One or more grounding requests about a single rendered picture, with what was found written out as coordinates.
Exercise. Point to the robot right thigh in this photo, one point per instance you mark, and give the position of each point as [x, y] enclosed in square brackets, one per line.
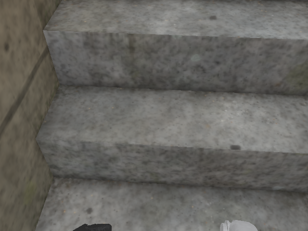
[237, 225]

